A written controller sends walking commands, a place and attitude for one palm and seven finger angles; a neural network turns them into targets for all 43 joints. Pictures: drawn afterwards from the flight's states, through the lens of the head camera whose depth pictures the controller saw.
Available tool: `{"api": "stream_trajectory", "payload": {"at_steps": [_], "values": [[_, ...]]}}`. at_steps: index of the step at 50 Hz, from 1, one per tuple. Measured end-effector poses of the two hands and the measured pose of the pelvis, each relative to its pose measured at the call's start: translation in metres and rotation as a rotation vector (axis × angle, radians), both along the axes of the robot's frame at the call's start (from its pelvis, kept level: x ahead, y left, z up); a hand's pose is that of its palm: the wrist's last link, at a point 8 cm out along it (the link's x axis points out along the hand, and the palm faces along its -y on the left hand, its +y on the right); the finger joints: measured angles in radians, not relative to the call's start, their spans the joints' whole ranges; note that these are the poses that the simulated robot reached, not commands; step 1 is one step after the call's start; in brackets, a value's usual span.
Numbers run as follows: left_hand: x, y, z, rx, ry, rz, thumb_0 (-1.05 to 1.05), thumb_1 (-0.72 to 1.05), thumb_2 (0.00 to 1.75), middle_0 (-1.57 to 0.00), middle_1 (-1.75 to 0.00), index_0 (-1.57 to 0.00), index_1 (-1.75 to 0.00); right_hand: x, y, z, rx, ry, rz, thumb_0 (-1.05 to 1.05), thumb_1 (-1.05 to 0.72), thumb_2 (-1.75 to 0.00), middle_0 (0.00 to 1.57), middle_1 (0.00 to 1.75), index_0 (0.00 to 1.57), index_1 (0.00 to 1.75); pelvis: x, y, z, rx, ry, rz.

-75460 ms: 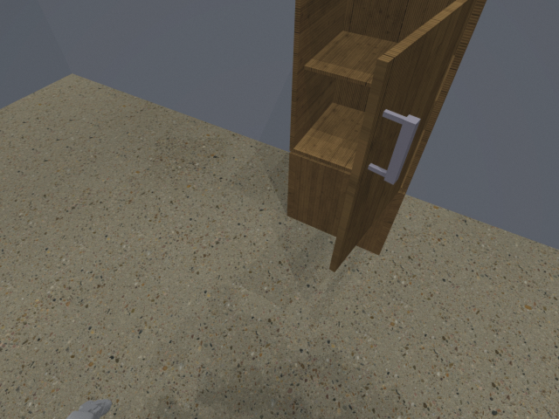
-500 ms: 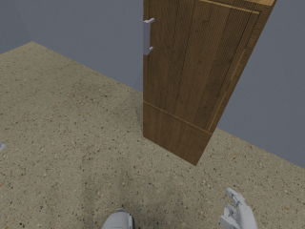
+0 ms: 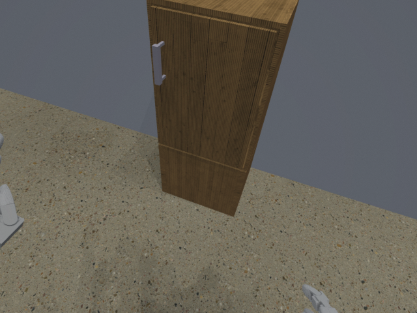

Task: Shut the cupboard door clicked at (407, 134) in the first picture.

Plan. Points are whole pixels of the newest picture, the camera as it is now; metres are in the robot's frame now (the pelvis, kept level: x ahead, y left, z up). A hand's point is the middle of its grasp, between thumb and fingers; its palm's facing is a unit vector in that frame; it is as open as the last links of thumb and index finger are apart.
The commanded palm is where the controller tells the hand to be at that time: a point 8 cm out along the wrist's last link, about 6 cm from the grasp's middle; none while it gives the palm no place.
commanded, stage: stop stepping back and stand still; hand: left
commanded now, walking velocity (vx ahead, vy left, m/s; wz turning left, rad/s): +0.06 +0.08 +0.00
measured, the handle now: (160, 63) +0.90 +0.20 +0.07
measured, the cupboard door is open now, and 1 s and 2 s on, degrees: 0 0 0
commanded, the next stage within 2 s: let the arm hang, fingers relaxed in 0.44 s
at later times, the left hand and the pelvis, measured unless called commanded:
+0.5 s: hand (36, 221) +0.20 +0.25 +0.16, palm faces +0.40 -0.78 -0.49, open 7.4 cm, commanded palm +0.14 +0.29 +0.17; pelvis -0.01 +0.00 -0.02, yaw -2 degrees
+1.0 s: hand out of the picture -0.05 +0.19 -0.19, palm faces +0.02 -0.98 -0.18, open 7.1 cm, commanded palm none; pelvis -0.01 +0.01 -0.01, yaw -1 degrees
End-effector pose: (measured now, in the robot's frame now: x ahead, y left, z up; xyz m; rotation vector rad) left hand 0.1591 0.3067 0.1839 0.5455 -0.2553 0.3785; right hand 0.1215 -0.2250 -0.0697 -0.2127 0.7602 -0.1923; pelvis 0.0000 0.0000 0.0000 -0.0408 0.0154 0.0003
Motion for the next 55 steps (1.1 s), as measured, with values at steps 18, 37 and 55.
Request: {"api": "stream_trajectory", "payload": {"at_steps": [18,37,55], "values": [[0.005,-0.01,-0.016,-0.016,-0.122,-0.02,0.01,0.89,0.9,-0.22,-0.3,-0.21,-0.3,-0.028,-0.035,-0.035,-0.054,0.037,-0.092,0.01,-0.91,-0.9,0.2,0.3,0.2,0.3,-0.007,0.001,-0.028,0.049,-0.061,-0.042],[-0.023,-0.042,-0.272,-0.379,1.018,0.055,0.01,0.91,0.9,-0.2,-0.3,-0.19,-0.3,-0.005,-0.022,-0.066,0.035,0.17,0.042,0.01,-0.9,-0.9,0.2,0.3,0.2,0.3,-0.01,0.006,-0.029,0.036,-0.03,-0.02],[-0.249,-0.06,-0.335,-0.612,1.739,0.336,0.0,0.94,0.9,-0.21,-0.3,-0.2,-0.3,-0.152,0.006,-0.08,0.077,0.657,-0.104,0.0,-0.91,-0.9,0.2,0.3,0.2,0.3,-0.013,0.012,-0.009,0.024,-0.052,-0.024]]}}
